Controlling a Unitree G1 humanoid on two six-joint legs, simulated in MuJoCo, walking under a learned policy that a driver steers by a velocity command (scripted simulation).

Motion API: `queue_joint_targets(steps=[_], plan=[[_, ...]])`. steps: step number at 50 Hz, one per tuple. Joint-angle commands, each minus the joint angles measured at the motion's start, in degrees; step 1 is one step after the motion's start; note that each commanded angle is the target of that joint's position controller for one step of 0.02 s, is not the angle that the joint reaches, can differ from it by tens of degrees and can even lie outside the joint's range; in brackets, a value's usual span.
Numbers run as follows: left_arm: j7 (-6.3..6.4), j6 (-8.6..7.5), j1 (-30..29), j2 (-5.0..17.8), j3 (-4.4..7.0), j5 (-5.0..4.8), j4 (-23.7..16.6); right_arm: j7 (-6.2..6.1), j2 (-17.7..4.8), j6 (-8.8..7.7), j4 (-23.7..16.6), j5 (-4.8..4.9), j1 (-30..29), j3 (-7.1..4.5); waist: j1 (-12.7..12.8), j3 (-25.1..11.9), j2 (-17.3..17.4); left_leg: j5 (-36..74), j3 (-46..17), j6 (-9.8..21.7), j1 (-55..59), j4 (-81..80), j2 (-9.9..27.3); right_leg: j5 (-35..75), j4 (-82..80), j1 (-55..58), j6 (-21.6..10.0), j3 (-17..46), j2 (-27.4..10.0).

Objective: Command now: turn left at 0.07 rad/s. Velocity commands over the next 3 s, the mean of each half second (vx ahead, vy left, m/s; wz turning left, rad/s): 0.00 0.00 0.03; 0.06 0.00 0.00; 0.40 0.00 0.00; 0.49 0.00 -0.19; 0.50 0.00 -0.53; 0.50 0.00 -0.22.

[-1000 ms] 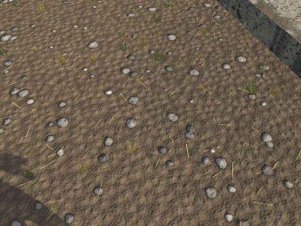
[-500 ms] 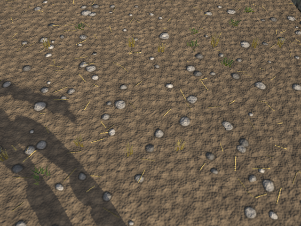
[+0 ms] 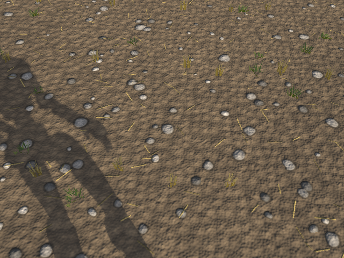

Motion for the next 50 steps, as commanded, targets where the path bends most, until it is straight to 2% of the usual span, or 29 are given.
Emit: queue_joint_targets(steps=[1, 7, 14, 25, 41, 42, 43, 44, 45, 46, 47, 48, 49, 50], plan=[[0.65, -0.4, -1.77, 6.74, 1.89, -0.16, -3.42, -0.11, -6.81, -2.01, -3.4, -0.23, -1.87, -1.38, -0.03, -1.9, 5.75, 6.78, -5.52, 2.62, -3.09, -6.92, 4.88, 6.1, -1.62, 2.58, -0.46, 0.61, -1.25], [1.34, 0.02, -0.03, 6.41, 2.05, -0.47, -0.66, -0.46, -5.74, -2.75, -2.13, -0.01, -0.42, -0.7, -0.09, -0.66, 3.89, 6.21, -5.32, 2.54, -3.94, -6.98, 4.22, 6.6, -2.06, 3.05, 0.27, 0.76, -1.42], [1.91, 0.19, 1.15, 6.97, 2.31, -0.73, 2.76, -0.41, -5.13, -3.15, -0.29, 0.19, 0.42, -0.45, -0.24, -1.51, 1.87, 9.35, -4.37, 2.73, -2.5, -6.44, 3.43, 8.77, -2.28, 3.9, 0.91, 0.93, -1.78], [2.73, 0.8, 2.6, 7.14, 2.39, -1.03, 8.55, -0.51, -4.69, -3.29, 4.43, 0.48, 2.0, -0.38, -0.21, -1.27, 1.46, 12.05, -2.51, 2.33, -1.72, -6.29, 2.19, 10.32, -2.63, 4.72, 0.75, 0.77, -1.75], [3.11, 1.32, 3.43, 5.92, 1.94, -1.22, 15.87, -1.18, -4.44, -3.19, 11.16, 0.71, 4.5, 0.13, -0.25, 0.21, 1.04, 10.85, -0.86, 1.66, -1.87, -6.9, 1.2, 9.34, -3.75, 4.49, 0.15, 0.04, -1.01], [3.13, 1.4, 4.38, 5.15, 1.74, -1.23, 16.68, -1.3, -4.17, -3.09, 11.97, 0.74, 5.51, 0.21, -0.25, -0.99, 1.56, 4.72, -0.66, 1.9, -1.42, -7.67, 0.84, 4.24, -3.4, 4.86, 0.07, -1.08, -0.06], [3.19, 1.48, 4.37, 4.88, 1.72, -1.53, 17.05, -1.51, -5.05, -2.85, 12.32, 1.1, 5.88, -0.1, -0.59, -0.12, 2.58, -6.29, -1.31, 2.92, -2.02, -8.62, 0.69, -3.95, -1.28, 3.14, -0.31, -2.98, 1.72], [3.18, 1.36, 3.68, 4.75, 1.73, -1.8, 16.8, -1.66, -6.72, -2.7, 12.28, 1.46, 6.08, -0.6, -1.1, 1.77, 4.69, -18.18, -4.02, 4.73, -3.5, -10.44, 2.09, -11.9, 1.97, -0.19, -0.85, -4.71, 3.31], [3.03, 0.86, 2.15, 4.45, 1.62, -1.83, 15.96, -1.7, -8.07, -2.83, 12.22, 1.7, 7.12, -0.97, -1.96, 4.19, 7.32, -27.16, -9.25, 7.09, -4.42, -13.73, 5.61, -15.23, 5.93, -4.8, -1.34, -5.47, 3.8], [2.64, -0.07, 0.58, 3.65, 1.37, -2.01, 14.91, -1.65, -9.83, -3.25, 12.37, 1.98, 8.61, -1.5, -2.77, 6.03, 10.85, -32.55, -16.56, 10.08, -4.17, -17.62, 10.83, -14.02, 11.27, -8.9, -1.86, -5.86, 3.41], [2.08, -1.18, -0.59, 3.01, 1.12, -2.35, 14.06, -1.64, -10.99, -3.84, 12.48, 2.25, 9.02, -1.98, -3.09, 8.19, 12.61, -33.05, -23.06, 13.0, -6.02, -20.44, 15.32, -12.17, 15.63, -10.6, -2.88, -3.79, 1.28], [1.47, -2.18, -0.74, 3.31, 1.23, -2.78, 13.74, -1.63, -10.51, -4.45, 12.15, 2.16, 8.06, -1.94, -2.49, 9.45, 12.37, -29.95, -25.27, 14.29, -5.57, -21.29, 17.25, -13.02, 17.65, -12.91, -4.05, -2.21, -0.47], [0.87, -3.03, -0.16, 3.37, 1.22, -3.16, 13.65, -1.51, -9.81, -4.9, 11.66, 2.25, 6.6, -1.83, -1.54, 9.72, 11.98, -26.07, -24.48, 14.12, -4.26, -20.55, 17.62, -14.84, 15.78, -13.66, -5.27, -1.62, -1.63], [0.35, -3.77, 1.52, 3.43, 1.26, -3.29, 14.11, -1.38, -9.26, -5.04, 11.0, 2.73, 4.64, -1.73, -0.01, 8.89, 10.68, -22.03, -21.13, 12.69, -4.33, -18.92, 16.28, -14.11, 9.84, -10.11, -6.35, -2.0, -1.98]])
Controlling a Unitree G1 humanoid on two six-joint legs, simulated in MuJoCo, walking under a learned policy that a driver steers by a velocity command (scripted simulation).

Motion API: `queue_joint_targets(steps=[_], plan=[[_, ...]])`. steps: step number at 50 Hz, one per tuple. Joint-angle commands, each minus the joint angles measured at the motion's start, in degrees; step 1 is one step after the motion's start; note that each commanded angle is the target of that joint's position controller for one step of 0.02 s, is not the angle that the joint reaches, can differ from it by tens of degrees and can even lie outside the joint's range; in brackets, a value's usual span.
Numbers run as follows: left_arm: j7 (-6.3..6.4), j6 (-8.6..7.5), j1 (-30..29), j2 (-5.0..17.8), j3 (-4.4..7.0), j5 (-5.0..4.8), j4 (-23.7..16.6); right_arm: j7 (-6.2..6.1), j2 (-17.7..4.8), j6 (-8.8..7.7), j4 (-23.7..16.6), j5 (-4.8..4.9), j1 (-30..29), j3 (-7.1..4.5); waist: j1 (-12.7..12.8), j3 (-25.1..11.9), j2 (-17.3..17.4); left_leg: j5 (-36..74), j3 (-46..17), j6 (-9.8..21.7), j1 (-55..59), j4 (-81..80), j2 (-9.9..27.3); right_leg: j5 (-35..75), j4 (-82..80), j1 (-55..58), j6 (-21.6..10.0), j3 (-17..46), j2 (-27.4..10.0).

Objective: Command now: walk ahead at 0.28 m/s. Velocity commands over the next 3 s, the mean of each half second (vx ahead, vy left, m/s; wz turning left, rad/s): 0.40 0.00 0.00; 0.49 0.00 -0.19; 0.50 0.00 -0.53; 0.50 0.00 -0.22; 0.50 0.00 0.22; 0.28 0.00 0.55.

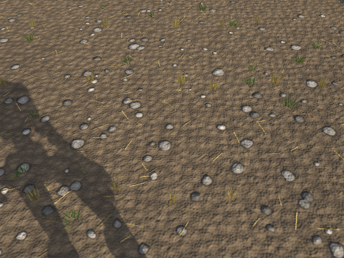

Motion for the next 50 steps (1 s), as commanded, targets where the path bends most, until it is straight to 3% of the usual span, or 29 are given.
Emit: queue_joint_targets(steps=[1, 2, 3, 4, 5, 6, 7, 9, 10, 13, 16, 19, 22, 24, 25, 26, 27, 28, 29, 30, 31, 32, 34, 35, 37, 40, 44, 47, 50], plan=[[-1.41, -3.33, 1.31, 3.75, 0.81, -0.57, -2.02, 0.05, -9.9, -1.18, -4.16, 1.14, -6.07, -2.02, 4.05, 9.4, 7.48, -14.27, -16.09, 8.52, -11.23, -16.1, 12.94, 4.06, -11.28, 2.62, -3.07, -1.27, -1.02], [-1.52, -3.39, 6.46, 4.27, 1.43, -0.05, 0.81, 0.19, -9.03, -1.08, -4.73, 0.96, -7.07, -1.79, 5.67, 7.0, 4.94, -8.76, -10.93, 6.6, -15.04, -10.92, 8.77, 11.0, -14.65, 12.52, -1.93, -2.41, 1.56], [-1.57, -3.34, 12.68, 6.19, 2.18, 0.47, 2.67, 0.37, -6.24, -1.4, -5.4, 0.31, -7.79, -0.94, 7.54, 3.81, -2.17, -2.14, -4.37, 3.93, -19.62, 1.81, 4.13, 9.04, -18.33, 20.47, -2.49, 6.27, -3.45], [-1.9, -3.61, 19.6, 13.67, 3.83, 0.28, 3.38, 0.21, -3.23, -2.21, -7.68, -0.09, -8.23, -0.21, 8.77, 1.13, -17.89, -5.37, 3.47, 0.07, -29.62, 20.35, -3.04, -0.3, -28.48, 26.97, -9.37, 30.16, -16.51], [-2.36, -4.32, 17.77, 11.67, 2.71, 1.35, 2.86, 0.17, -5.27, -3.11, -8.13, 0.97, -8.16, -0.83, 6.95, 2.81, -14.93, -11.58, -1.88, 0.43, -34.88, 32.27, -2.02, -5.99, -32.41, 24.18, -13.76, 42.24, -22.07], [-2.32, -4.87, 12.39, 8.38, 1.68, 1.14, 1.13, 0.66, -6.17, -3.84, -7.68, 1.86, -7.14, -1.04, 4.32, 7.37, -9.33, -6.78, -4.06, 1.85, -38.52, 37.23, 1.47, -6.34, -32.31, 21.76, -13.08, 37.42, -21.35], [-2.42, -5.06, 9.18, 6.97, 1.22, 1.01, -0.21, 1.12, -6.11, -4.36, -6.76, 1.76, -6.33, -1.07, 3.13, 8.07, -7.23, -0.96, -3.17, 2.79, -38.95, 37.52, 3.74, -3.6, -32.5, 20.88, -11.02, 30.61, -18.42], [-2.65, -4.7, 7.74, 5.15, 0.35, 1.04, -0.99, 1.55, -7.35, -4.81, -6.83, 0.39, -8.67, -1.96, 2.75, 7.55, -5.63, 6.96, -1.2, 2.94, -38.1, 33.04, 6.43, 9.49, -33.14, 21.03, -7.68, 20.41, -14.43], [-2.53, -4.33, 9.24, 4.28, -0.02, 1.29, -0.63, 2.02, -6.72, -4.74, -6.89, 0.14, -9.26, -2.0, 3.0, 6.49, -6.66, 9.09, 0.02, 2.42, -36.3, 31.26, 6.76, 16.23, -33.02, 20.96, -7.05, 16.55, -12.8], [-1.55, -3.45, 12.5, 5.54, -0.14, 1.59, -0.12, 2.7, -4.03, -4.01, -8.21, -0.12, -13.11, -1.49, 3.63, 5.68, -5.65, 13.05, 2.98, -0.11, -36.53, 25.54, 6.3, 29.65, -33.07, 21.01, -7.91, 10.48, -11.26], [-0.66, -2.9, 12.29, 7.14, -0.09, 1.74, -0.92, 2.9, -2.39, -3.89, -11.27, -0.02, -20.94, -0.54, 4.83, 7.58, -5.1, 19.13, 4.78, -1.52, -32.87, 13.34, 4.87, 30.32, -35.13, 15.98, -7.78, 6.86, -9.91], [-0.34, -2.92, 14.62, 7.88, 0.16, 1.23, -0.41, 3.48, -2.78, -3.98, -13.01, 0.36, -25.93, -0.16, 5.7, 9.25, -5.77, 23.29, 5.94, -1.09, -28.85, 5.92, 3.35, 29.32, -36.69, 14.71, -8.16, 5.43, -10.65], [-0.19, -2.61, 14.95, 8.23, 0.64, 0.58, 0.0, 4.31, -3.88, -4.44, -14.64, 0.57, -28.46, -0.2, 4.44, 9.83, -5.7, 22.82, 4.74, 1.06, -28.26, 1.74, 3.12, 33.93, -34.79, 19.51, -7.72, 4.66, -13.11], [-0.15, -2.16, 13.41, 9.41, 1.22, 0.79, -0.58, 4.6, -5.92, -4.77, -14.49, 0.45, -25.95, -1.02, 1.59, 6.56, -6.53, 19.97, 5.36, 2.95, -23.09, 0.74, 1.43, 48.06, -29.52, 23.08, -6.63, 3.76, -14.12], [-0.14, -1.76, 12.62, 10.24, 1.57, 1.07, -0.95, 4.43, -7.53, -4.74, -13.55, 0.4, -21.93, -1.83, -0.84, 2.88, -7.86, 18.16, 6.54, 4.03, -17.22, 1.47, -0.38, 59.25, -24.16, 24.19, -6.04, 3.22, -14.09], [-0.18, -1.15, 11.53, 10.11, 1.56, 1.49, -1.42, 4.02, -9.67, -4.56, -10.92, 0.56, -13.03, -3.14, -5.41, -2.74, -8.15, 17.92, 7.73, 5.66, -6.33, 1.19, -2.19, 66.69, -13.91, 22.7, -4.87, 1.63, -12.31], [-0.29, -0.98, 10.64, 9.44, 1.11, 1.92, -2.47, 3.37, -11.98, -4.19, -8.03, 0.45, -2.51, -4.25, -9.93, -9.15, -7.24, 17.75, 3.3, 8.1, 10.44, 2.47, 1.84, 60.06, -0.37, 12.66, -3.31, 1.1, -10.28], [-1.15, -1.86, 17.43, 2.26, -0.88, 1.96, -3.41, 3.05, -17.15, -3.81, -6.14, -1.16, 6.06, -5.55, -7.71, -19.5, 5.8, 5.21, -22.95, 17.41, 34.48, 0.5, 17.84, 32.22, 23.6, -11.11, 0.39, -0.64, -0.87], [-1.62, -3.58, 17.13, 1.44, -1.31, 1.01, -2.26, 3.23, -13.26, -3.58, -5.41, -0.81, 5.75, -4.21, -7.37, -23.79, 10.95, -2.12, -41.72, 19.52, 34.89, -11.4, 23.37, -5.15, 35.48, -18.44, 0.14, 7.02, 4.07], [-1.9, -4.85, 10.79, 6.9, 0.31, -0.9, -4.85, 3.39, -10.21, -3.89, -5.75, -0.31, -0.09, -3.09, -6.24, -12.65, 8.96, -4.42, -35.29, 16.14, 25.53, -13.9, 20.98, -3.34, 39.54, -23.99, -1.27, 8.45, 0.3], [-1.68, -5.42, 5.88, 8.41, 0.65, -1.66, -6.53, 3.46, -8.3, -4.2, -6.94, -0.43, -5.82, -2.44, -4.23, -5.54, 4.83, 0.02, -26.34, 14.25, 15.09, -15.59, 19.16, 1.92, 37.83, -23.77, -2.05, 6.48, -2.92], [-1.18, -5.36, 3.79, 7.94, 0.95, -1.1, -6.95, 3.88, -6.64, -4.68, -7.2, -1.01, -9.49, -1.9, -2.0, -1.23, 0.93, 6.63, -19.59, 13.05, 5.92, -17.67, 16.81, 6.21, 33.88, -21.39, -1.95, 5.33, -5.31], [-0.74, -3.67, 6.9, 5.27, 1.17, -0.16, -6.12, 4.27, -4.52, -5.31, -6.78, -1.75, -12.05, -1.32, 1.82, -0.16, 3.18, 11.76, -11.19, 11.56, -2.86, -20.7, 13.34, 9.77, 28.97, -14.21, -1.54, 5.7, -8.13], [-0.66, -2.81, 7.87, 3.87, 1.03, -0.19, -5.82, 4.28, -4.56, -5.53, -6.11, -1.57, -11.63, -1.34, 2.43, 0.45, 3.36, 12.99, -8.58, 11.73, -5.21, -21.95, 12.88, 9.9, 27.76, -13.21, -1.16, 5.25, -8.46], [-0.37, -1.71, 5.41, 4.14, 1.25, -0.09, -7.27, 3.73, -6.18, -6.0, -4.57, -1.78, -9.71, -1.65, 2.66, 2.78, 3.32, 14.92, -4.54, 12.18, -7.52, -24.17, 12.84, 12.94, 24.63, -16.05, -0.13, 5.19, -9.05], [-0.52, -1.76, -1.15, 5.12, 1.63, 0.39, -10.13, 2.41, -8.15, -6.1, -3.18, -2.11, -6.66, -2.04, 1.11, 4.19, 1.81, 18.54, -0.34, 11.49, -4.59, -24.94, 12.61, 22.82, 15.41, -22.32, 0.72, 6.57, -8.51], [-1.94, -2.53, -9.43, 3.61, 0.86, 0.53, -13.18, 1.39, -9.47, -5.86, -2.73, -1.65, -4.3, -1.94, -1.71, 4.65, 0.82, 21.67, 6.24, 9.16, -1.44, -25.33, 11.63, 33.6, 0.71, -20.07, 0.46, 2.52, -6.21], [-3.09, -2.51, -14.56, 3.17, 0.3, 0.33, -16.0, 1.15, -10.07, -4.84, -1.3, -1.1, -0.41, -2.07, -3.75, 5.84, -0.05, 23.71, 7.96, 8.66, 7.02, -23.36, 13.9, 32.44, -4.27, -23.34, -0.32, 1.39, -5.55], [-4.57, -2.52, -17.1, 4.01, 0.4, 0.21, -19.14, 0.97, -11.01, -3.03, -1.06, -0.73, 0.68, -2.5, -3.51, 5.76, 0.45, 32.63, 9.28, 7.43, 15.21, -17.64, 16.42, 24.16, -6.49, -25.72, -2.22, -0.66, -4.29]])
Over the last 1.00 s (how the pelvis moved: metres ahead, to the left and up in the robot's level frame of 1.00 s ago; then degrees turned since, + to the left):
0.02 0.00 0.00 -1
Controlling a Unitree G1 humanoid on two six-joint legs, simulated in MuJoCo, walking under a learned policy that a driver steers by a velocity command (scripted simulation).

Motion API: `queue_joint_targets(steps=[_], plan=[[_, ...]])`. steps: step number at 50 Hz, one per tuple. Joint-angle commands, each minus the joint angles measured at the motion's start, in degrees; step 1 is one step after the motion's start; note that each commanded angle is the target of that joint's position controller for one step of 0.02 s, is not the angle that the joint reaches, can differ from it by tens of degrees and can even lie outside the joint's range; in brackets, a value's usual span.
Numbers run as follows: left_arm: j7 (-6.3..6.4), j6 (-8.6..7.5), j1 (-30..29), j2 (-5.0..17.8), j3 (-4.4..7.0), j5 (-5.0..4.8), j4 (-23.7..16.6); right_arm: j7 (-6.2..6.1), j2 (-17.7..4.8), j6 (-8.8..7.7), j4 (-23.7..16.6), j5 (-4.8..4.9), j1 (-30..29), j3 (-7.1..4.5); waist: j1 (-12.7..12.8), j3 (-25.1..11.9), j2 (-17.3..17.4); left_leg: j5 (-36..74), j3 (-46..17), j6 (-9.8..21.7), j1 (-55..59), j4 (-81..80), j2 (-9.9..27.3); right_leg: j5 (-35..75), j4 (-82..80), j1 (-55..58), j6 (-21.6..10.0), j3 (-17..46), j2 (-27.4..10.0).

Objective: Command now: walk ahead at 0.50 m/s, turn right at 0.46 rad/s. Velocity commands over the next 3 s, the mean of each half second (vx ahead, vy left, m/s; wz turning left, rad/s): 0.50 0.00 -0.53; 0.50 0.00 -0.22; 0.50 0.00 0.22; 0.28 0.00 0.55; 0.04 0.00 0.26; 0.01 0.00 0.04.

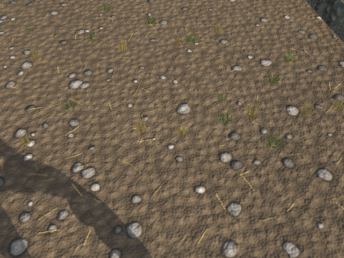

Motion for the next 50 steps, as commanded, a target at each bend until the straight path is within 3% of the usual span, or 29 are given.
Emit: queue_joint_targets(steps=[1, 2, 3, 4, 5, 6, 7, 8, 9, 10, 11, 14, 19, 21, 24, 26, 27, 28, 29, 30, 31, 32, 33, 34, 35, 37, 42, 45, 50], plan=[[-1.56, -0.86, -6.52, 4.22, 0.74, -0.19, -7.26, -0.61, -10.35, 1.3, -2.2, 0.36, 0.87, -2.25, 0.78, 3.59, 4.07, 38.03, -2.66, 7.03, 2.86, 4.6, 19.45, -7.54, -1.79, -2.28, -2.25, -3.08, 1.88], [-1.78, -0.69, -4.07, 5.55, 1.4, -0.2, -7.41, -0.86, -11.24, 1.82, -2.85, 0.26, 0.08, -2.51, 2.46, 1.1, 5.57, 48.89, -1.62, 6.28, 3.23, 9.72, 19.36, -10.54, -1.34, 2.42, -3.32, -5.08, 3.99], [-1.82, -0.53, 2.28, 7.59, 2.61, -0.31, -6.37, -1.15, -11.65, 2.46, -3.5, 0.04, -0.76, -2.63, 6.04, -2.78, 6.37, 56.87, -0.34, 5.28, 1.82, 18.83, 18.58, -11.65, -1.81, 10.94, -4.72, -6.55, 6.51], [-1.27, -0.37, 11.88, 11.19, 4.63, -0.49, -4.09, -1.49, -10.92, 2.8, -4.4, -0.07, -1.16, -2.25, 10.68, -7.86, 4.95, 55.1, 1.22, 3.27, -4.49, 32.0, 16.03, -8.99, -4.74, 25.15, -7.01, -5.29, 8.3], [0.07, 0.33, 20.0, 17.38, 6.69, -0.24, -2.95, -1.47, -8.15, 1.98, -6.7, -0.99, 0.64, -1.13, 12.01, -14.78, -3.89, 34.35, 2.28, 0.33, -22.73, 52.44, 11.67, -10.94, -5.78, 44.68, -12.72, 14.49, -3.51], [0.04, 0.03, 17.81, 18.81, 6.43, -0.36, -4.58, -0.27, -2.13, -0.48, -8.41, -1.18, 3.31, 0.88, 7.34, -21.15, -13.2, -13.95, -7.42, -2.17, -43.73, 70.02, -1.2, -16.55, -15.73, 59.69, -23.0, 46.87, -15.28], [0.07, -0.18, 18.31, 14.02, 5.02, 0.28, -4.7, 0.82, -8.06, -2.94, -9.61, 0.74, -2.35, -0.52, 10.43, -20.46, -7.57, -12.88, -16.73, -0.2, -50.16, 72.47, 2.67, -17.48, -18.33, 60.15, -20.19, 44.21, -13.85], [0.35, -0.45, 15.92, 11.16, 4.32, 0.56, -5.14, 1.22, -8.99, -4.11, -11.08, 2.26, -6.27, -0.66, 9.84, -13.21, -4.69, -8.37, -15.87, 1.2, -51.98, 69.83, 5.33, -13.68, -18.16, 53.48, -17.52, 34.25, -11.51], [0.28, -0.69, 11.87, 10.07, 3.97, 0.58, -6.0, 0.89, -8.11, -4.42, -11.02, 1.58, -7.18, -0.6, 6.93, -8.04, 1.92, -4.44, -15.33, 1.24, -49.55, 63.6, 7.87, -7.59, -18.93, 44.0, -15.64, 27.38, -8.81], [0.35, -0.82, 8.62, 8.06, 3.35, 0.77, -7.16, 0.44, -8.9, -3.87, -10.54, 0.43, -7.29, -1.29, 5.01, -5.67, 2.82, -2.45, -15.07, 0.77, -45.65, 58.35, 9.64, -2.14, -20.01, 37.46, -14.38, 22.82, -6.85], [0.47, -0.8, 7.06, 7.7, 3.08, 1.25, -8.05, 0.47, -8.69, -2.99, -10.67, -0.03, -6.43, -1.49, 3.34, -4.54, 1.72, -1.38, -15.25, 0.13, -42.28, 56.38, 10.26, 0.55, -21.43, 32.84, -14.41, 21.36, -5.69], [1.29, -0.97, 8.05, 9.94, 3.69, 0.6, -8.28, 0.23, -6.62, -1.19, -11.97, -1.11, -6.94, -1.38, 2.19, -2.76, 0.97, 2.52, -13.63, -3.14, -40.5, 48.34, 9.72, 5.96, -23.64, 26.35, -15.12, 17.17, -3.92], [2.74, -0.14, 12.02, 11.52, 4.27, -0.01, -7.62, 0.36, -4.41, -1.31, -15.75, -0.79, -17.95, -0.51, 6.08, -0.64, -1.88, 20.9, -12.27, -4.81, -36.59, 25.77, 5.57, -1.4, -22.78, 22.24, -10.54, 12.74, 0.83], [2.73, 0.07, 14.02, 11.71, 4.35, -0.14, -6.92, 0.67, -4.9, -1.59, -17.14, -0.13, -20.86, -0.57, 7.33, -0.51, -2.85, 23.93, -12.45, -4.5, -34.26, 21.86, 4.26, -4.53, -22.05, 22.61, -9.52, 14.72, 0.14], [3.05, 0.53, 15.29, 10.88, 4.25, -0.38, -6.44, 1.26, -7.22, -2.23, -18.24, 0.23, -21.75, -1.26, 6.97, -0.67, -3.71, 20.69, -14.73, -3.14, -33.69, 17.68, 4.03, -7.2, -17.57, 28.08, -8.68, 19.75, -2.02], [3.38, 0.89, 14.95, 10.59, 4.2, 0.09, -6.37, 1.68, -8.4, -2.88, -17.65, 0.19, -19.26, -1.69, 5.67, -1.16, -5.23, 16.64, -14.29, -1.45, -31.83, 17.09, 4.45, -4.91, -14.31, 31.51, -8.13, 21.6, -3.89], [3.39, 1.11, 14.64, 9.89, 3.96, 0.22, -6.36, 1.68, -8.73, -3.22, -16.69, -0.05, -15.96, -2.04, 3.98, -2.15, -5.68, 15.94, -12.96, -0.15, -27.62, 15.39, 4.06, -1.56, -11.66, 32.04, -7.43, 21.38, -3.27], [3.2, 1.12, 14.68, 8.1, 3.25, 0.51, -6.58, 1.45, -10.16, -3.54, -15.35, -0.71, -10.61, -2.83, 1.59, -5.8, -5.03, 15.83, -12.84, 1.84, -18.99, 14.49, 4.85, 3.02, -5.16, 31.23, -5.95, 19.52, -0.33], [2.99, 1.04, 15.01, 5.65, 2.09, 1.35, -7.5, 1.14, -12.82, -3.62, -14.58, -1.44, -2.34, -3.5, -1.83, -13.45, -0.19, 14.39, -21.18, 5.5, -4.98, 16.17, 13.16, -3.9, 9.55, 24.81, -3.93, 15.58, 3.11], [2.73, 0.34, 24.31, 2.08, 1.07, -0.43, -7.79, 1.37, -17.67, -2.72, -11.64, -1.49, 4.34, -5.09, 1.34, -19.8, 19.3, 2.73, -47.3, 15.75, 14.14, 11.56, 24.83, -29.52, 28.67, 3.57, 0.57, 8.95, 11.73], [2.93, 0.0, 23.96, 7.08, 1.6, -1.16, -6.62, 1.9, -12.62, -2.53, -11.64, 0.48, 4.51, -4.05, -0.13, -16.88, 16.0, -11.38, -55.86, 15.66, 13.84, 6.9, 26.29, -35.92, 36.45, -4.97, 0.87, 11.39, 8.98], [2.91, -0.05, 16.95, 10.52, 2.48, -1.17, -7.42, 1.82, -9.08, -2.32, -12.51, 0.72, 1.34, -3.07, -1.46, -8.85, 9.71, -12.19, -47.84, 13.01, 6.91, 5.99, 23.91, -30.89, 38.45, -7.56, 0.74, 11.5, 6.79], [3.07, -0.07, 12.51, 10.3, 2.39, -0.42, -8.57, 1.77, -8.19, -1.91, -13.28, -0.01, -2.0, -2.55, -0.59, -4.98, 5.3, -6.36, -40.72, 11.46, 0.01, 5.43, 21.57, -26.83, 37.26, -6.25, 0.8, 8.98, 4.54], [2.96, -0.35, 9.56, 9.61, 2.42, 0.54, -9.52, 1.75, -7.08, -1.63, -13.13, -0.36, -3.9, -2.13, 0.31, -1.47, 4.31, 0.36, -35.93, 11.42, -5.86, 4.07, 19.48, -24.07, 33.75, -5.45, 0.87, 8.0, 2.91], [2.68, -0.45, 9.58, 8.8, 2.46, 0.72, -9.83, 1.63, -6.3, -1.67, -13.03, -0.9, -4.61, -1.7, 1.89, -1.15, 5.92, 5.25, -32.35, 10.91, -9.11, 3.05, 17.76, -22.04, 30.98, -2.7, 0.75, 7.35, 1.05], [2.32, -0.32, 10.79, 6.58, 2.02, 0.49, -9.62, 1.62, -6.02, -1.77, -12.3, -0.49, -3.95, -1.55, 2.88, -1.64, 7.64, 11.25, -27.89, 11.38, -11.41, 1.18, 15.99, -21.2, 26.79, -0.12, 1.15, 5.3, 0.07], [1.98, -0.63, 3.36, 3.92, 0.67, 0.9, -12.34, 0.98, -9.68, -1.31, -10.57, 0.51, -1.38, -2.41, 1.24, -0.31, 6.05, 19.07, -20.35, 11.85, -12.37, -2.02, 15.37, -10.53, 10.88, -0.55, 2.72, 2.45, -0.88], [1.38, -1.01, -1.68, 3.59, 0.4, 0.44, -13.44, 0.88, -10.22, -0.67, -9.42, 1.01, 0.99, -2.28, -0.56, 0.68, 6.21, 19.99, -16.35, 10.23, -12.7, -1.65, 13.81, -2.56, 1.76, 3.12, 2.88, 0.67, 0.77], [0.12, -1.49, -7.57, 4.89, 0.75, -0.17, -16.02, 0.76, -11.22, 0.73, -7.2, 1.39, 4.78, -2.31, -1.28, 2.31, 6.87, 21.41, -17.41, 8.85, -6.51, 1.56, 17.37, -4.95, -4.9, 4.39, 0.88, 0.16, 2.46]])
Over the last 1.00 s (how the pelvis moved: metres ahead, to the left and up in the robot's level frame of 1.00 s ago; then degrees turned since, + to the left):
0.50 0.00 0.00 -8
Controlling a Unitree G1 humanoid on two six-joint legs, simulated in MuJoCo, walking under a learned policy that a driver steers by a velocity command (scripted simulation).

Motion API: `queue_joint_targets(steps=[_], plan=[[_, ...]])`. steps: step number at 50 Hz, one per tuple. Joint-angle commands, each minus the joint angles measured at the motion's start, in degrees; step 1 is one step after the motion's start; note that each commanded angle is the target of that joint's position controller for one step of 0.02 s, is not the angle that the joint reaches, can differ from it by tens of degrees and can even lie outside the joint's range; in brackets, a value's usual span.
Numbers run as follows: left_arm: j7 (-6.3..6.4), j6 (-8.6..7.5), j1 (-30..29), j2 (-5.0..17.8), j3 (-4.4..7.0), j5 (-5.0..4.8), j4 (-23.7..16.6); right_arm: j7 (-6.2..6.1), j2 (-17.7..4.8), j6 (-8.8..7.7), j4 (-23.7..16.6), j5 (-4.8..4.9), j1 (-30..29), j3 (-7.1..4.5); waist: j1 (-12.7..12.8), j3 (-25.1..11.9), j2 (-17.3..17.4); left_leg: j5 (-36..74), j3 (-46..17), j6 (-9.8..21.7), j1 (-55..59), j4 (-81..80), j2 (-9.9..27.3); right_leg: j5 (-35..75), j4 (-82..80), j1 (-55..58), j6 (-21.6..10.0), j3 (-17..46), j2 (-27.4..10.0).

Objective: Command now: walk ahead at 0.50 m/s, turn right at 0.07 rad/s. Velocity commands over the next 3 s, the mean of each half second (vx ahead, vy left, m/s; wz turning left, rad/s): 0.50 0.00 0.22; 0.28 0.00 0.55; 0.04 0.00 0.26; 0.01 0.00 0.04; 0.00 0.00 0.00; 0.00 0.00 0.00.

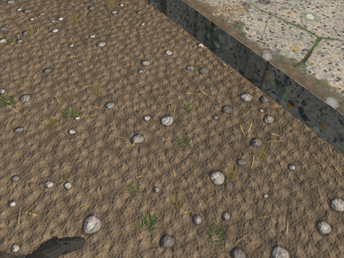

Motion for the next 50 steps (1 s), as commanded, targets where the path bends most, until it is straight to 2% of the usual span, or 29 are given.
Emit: queue_joint_targets(steps=[1, 2, 3, 4, 5, 6, 7, 8, 9, 10, 12, 15, 17, 20, 25, 27, 29, 30, 31, 32, 33, 34, 35, 36, 37, 39, 41, 45, 50], plan=[[-0.71, -1.29, -4.65, 4.88, 1.39, -0.23, -5.67, -0.47, -10.68, 0.33, -1.87, 0.29, 0.2, -2.29, 2.76, 1.83, 7.49, 22.66, -8.68, 8.4, 0.38, -0.57, 16.46, -2.61, -3.29, 2.8, -1.85, -1.24, 1.55], [-0.71, -1.38, -1.93, 5.9, 1.92, -0.06, -5.06, -0.61, -11.3, 0.63, -1.92, 0.33, -0.65, -2.43, 4.88, 0.38, 7.72, 29.12, -7.82, 7.63, 0.72, 2.76, 16.14, -3.36, -4.87, 7.44, -2.85, -2.22, 2.66], [-0.45, -1.33, 4.18, 7.67, 2.98, 0.3, -3.18, -0.75, -11.04, 0.84, -2.08, 0.39, -1.29, -2.27, 8.28, -3.33, 6.92, 37.06, -5.55, 6.4, -0.39, 9.99, 14.05, -2.68, -6.75, 16.63, -4.32, -3.48, 4.04], [0.1, -1.15, 13.25, 10.63, 4.32, 0.69, -0.87, -0.87, -9.41, 0.75, -2.89, -0.25, -1.7, -1.54, 12.27, -9.72, 5.35, 35.3, -3.19, 4.53, -6.71, 21.61, 11.3, -1.23, -5.31, 30.82, -6.62, -0.61, 1.03], [0.66, -0.69, 21.27, 16.49, 5.61, 1.94, -0.05, -0.74, -4.21, -0.18, -5.08, -1.43, 1.68, 0.24, 13.02, -19.07, -6.04, 14.57, 0.6, 0.76, -26.85, 43.58, 4.61, -2.41, -4.64, 52.86, -13.83, 20.29, -13.9], [0.48, -0.27, 23.09, 14.78, 5.21, 1.08, 0.89, -0.43, -3.05, -1.29, -4.43, -0.66, 3.64, 0.87, 12.7, -23.71, -13.9, -16.7, -4.79, -0.02, -38.84, 55.68, 0.02, -11.02, -12.95, 57.7, -18.74, 38.79, -20.3], [0.42, -0.3, 20.31, 11.0, 3.95, 0.85, 0.74, -0.1, -8.68, -1.79, -4.96, 0.93, -0.24, -0.75, 13.1, -15.21, -7.78, -14.95, -7.91, 0.65, -44.17, 60.41, 3.37, -15.63, -14.6, 51.1, -16.13, 33.31, -18.49], [0.44, -0.39, 16.66, 9.14, 3.29, 0.86, 0.37, 0.02, -8.97, -1.82, -5.94, 1.54, -4.23, -0.92, 11.83, -9.07, -5.14, -9.81, -6.71, 1.05, -44.37, 59.19, 5.87, -14.03, -15.87, 43.28, -13.99, 24.79, -16.05], [0.18, -0.64, 13.15, 7.5, 2.74, 1.1, 0.48, -0.11, -8.1, -1.42, -6.07, 0.95, -5.97, -0.96, 9.98, -4.84, -2.27, -5.71, -5.93, 0.69, -42.46, 55.92, 7.73, -10.92, -18.33, 35.82, -12.77, 19.01, -13.43], [0.0, -1.15, 10.62, 5.96, 2.36, 1.34, 0.5, -0.34, -7.68, -0.63, -5.74, 0.31, -5.72, -1.35, 8.12, -2.72, -3.02, -2.68, -6.45, 0.35, -39.6, 53.04, 9.25, -8.14, -20.56, 30.75, -11.68, 14.65, -11.48], [-0.19, -2.21, 8.79, 5.84, 2.64, 1.64, 1.44, -0.48, -5.09, 0.98, -4.83, 0.32, -3.35, -1.12, 5.94, -1.58, -3.63, 0.91, -6.68, -0.63, -35.01, 51.84, 9.68, -3.78, -24.07, 24.85, -11.56, 9.27, -10.3], [0.33, -3.03, 9.42, 6.89, 3.22, 2.18, 3.4, -0.74, -4.23, 1.88, -6.04, 0.23, -5.96, -1.36, 5.61, 0.35, -1.57, 7.47, -8.61, -1.69, -38.67, 47.57, 9.32, 2.64, -25.99, 24.61, -11.63, 2.93, -10.29], [0.84, -2.96, 10.28, 7.36, 3.39, 2.18, 4.53, -0.41, -3.84, 1.67, -6.88, -0.02, -8.38, -1.39, 6.16, 0.85, -0.97, 13.77, -8.85, -1.85, -40.2, 41.75, 8.8, 5.11, -26.24, 26.38, -10.84, -0.95, -9.67], [1.46, -2.63, 10.95, 8.51, 3.61, 1.8, 5.57, 0.66, -2.73, 1.26, -8.53, -0.26, -13.7, -0.89, 8.05, 2.27, -0.39, 21.41, -5.39, -1.37, -38.37, 31.69, 8.13, 5.74, -26.91, 27.31, -9.22, -6.22, -8.67], [2.02, -0.81, 15.96, 10.31, 4.35, 0.7, 8.59, 2.3, -1.93, 1.22, -13.4, -0.19, -22.35, -0.24, 11.32, 4.95, 0.61, 17.89, -1.48, 0.85, -42.05, 23.44, 7.37, 9.57, -23.93, 37.39, -8.41, -9.34, -11.87], [2.25, 0.22, 16.02, 11.08, 4.63, 0.29, 9.06, 3.03, -2.48, 1.27, -15.11, -0.08, -23.26, -0.49, 10.64, 4.44, -0.31, 12.46, 0.76, 2.39, -41.11, 22.02, 6.05, 18.21, -20.06, 40.79, -7.45, -10.61, -12.82], [2.83, 1.12, 14.83, 12.81, 5.07, 0.16, 8.63, 3.3, -4.35, 1.56, -15.59, -0.03, -19.96, -1.52, 7.86, 0.56, -2.82, 6.46, 4.54, 4.59, -33.49, 22.29, 2.16, 38.14, -11.8, 41.97, -6.0, -12.32, -12.61], [3.21, 1.78, 13.81, 13.25, 5.12, 0.25, 8.24, 3.16, -6.45, 1.64, -14.46, -0.12, -13.87, -2.74, 4.31, -2.63, -3.22, 5.41, 5.85, 5.89, -25.81, 21.37, -0.52, 46.11, -2.47, 40.61, -4.84, -13.2, -11.4], [3.6, 1.98, 12.8, 12.93, 4.81, -0.05, 7.63, 2.41, -9.74, 1.59, -12.44, -0.38, -4.95, -4.55, -0.57, -7.21, -1.63, 12.47, 4.7, 7.93, -12.01, 16.1, -2.19, 42.84, 10.69, 34.3, -2.28, -14.47, -8.64], [3.54, 1.12, 14.71, 9.39, 3.51, 1.77, 5.87, 0.92, -15.42, 2.08, -11.59, -0.78, 0.4, -5.97, -0.69, -13.26, 8.5, 29.98, -11.18, 11.96, 6.2, 17.3, 8.77, 11.08, 29.63, 17.85, 1.14, -13.97, -4.25], [2.42, -0.6, 19.71, 4.3, 1.5, 2.28, 3.67, 0.81, -18.63, 1.84, -14.28, -1.48, -3.55, -5.98, 5.09, -23.1, 18.55, 37.05, -42.6, 25.6, 22.84, 12.18, 23.81, -36.13, 50.32, -2.52, 4.72, -4.85, 8.38], [1.62, -2.02, 14.33, 10.24, 2.77, 0.75, 4.06, 1.11, -14.09, 1.89, -15.14, -1.36, -2.57, -4.83, 0.39, -25.93, 7.49, 41.3, -38.1, 23.35, 21.77, 10.56, 22.42, -35.08, 51.88, -5.0, 3.43, 5.22, 4.68], [1.55, -2.36, 9.87, 10.14, 2.67, -0.71, 2.11, 1.11, -11.58, 1.61, -15.2, -1.12, -5.14, -4.14, 1.26, -18.23, 5.82, 44.04, -28.53, 20.88, 15.02, 11.0, 20.05, -31.19, 48.78, -6.87, 2.4, 4.34, 2.46], [2.2, -2.14, 9.03, 9.2, 2.59, 0.06, 2.46, 1.03, -10.22, 1.51, -15.09, -0.37, -8.0, -3.89, 3.77, -10.64, 0.76, 43.28, -22.7, 17.99, 5.56, 9.83, 16.65, -27.67, 43.53, -6.82, 2.64, 3.04, 0.4], [2.83, -1.46, 8.91, 9.98, 3.09, 1.21, 2.64, 0.59, -8.49, 1.71, -15.66, -0.04, -10.62, -3.47, 5.39, -7.87, 1.06, 41.39, -19.81, 16.58, -1.07, 8.29, 14.85, -25.21, 39.39, -4.57, 2.99, 2.83, -1.05], [3.11, 0.32, 10.88, 9.38, 3.26, 1.55, 2.45, 0.26, -8.98, 2.09, -16.73, -1.34, -12.95, -3.56, 8.19, -6.32, 3.41, 43.74, -17.77, 16.43, -10.42, 5.76, 12.77, -22.64, 35.89, 1.43, 3.96, 2.58, -0.82], [3.45, 1.17, 11.76, 7.77, 2.81, 1.81, 2.5, -0.21, -10.23, 2.17, -16.5, -1.46, -13.16, -3.99, 9.03, -7.02, 4.5, 47.69, -15.27, 16.25, -13.43, 5.75, 11.41, -20.04, 30.42, 2.65, 5.32, 1.83, 0.29], [3.55, 1.8, 7.32, 6.92, 2.27, 1.88, 1.25, -1.79, -10.85, 3.94, -16.2, -0.36, -12.91, -4.19, 7.76, -9.3, 6.69, 41.22, -14.69, 13.22, -13.84, 7.77, 8.92, -11.19, 19.02, 3.79, 6.72, 2.18, 2.35], [2.58, 1.84, 1.33, 7.65, 2.35, 1.17, -0.72, -2.55, -10.7, 5.83, -16.49, -0.44, -12.36, -4.09, 5.69, -8.09, 9.32, 27.15, -21.11, 11.09, -12.73, 10.26, 8.74, -10.19, 7.97, 6.2, 6.3, 3.79, 4.9]])
Over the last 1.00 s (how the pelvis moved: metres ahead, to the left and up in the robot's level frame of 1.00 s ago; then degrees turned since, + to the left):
0.56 -0.10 0.01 -22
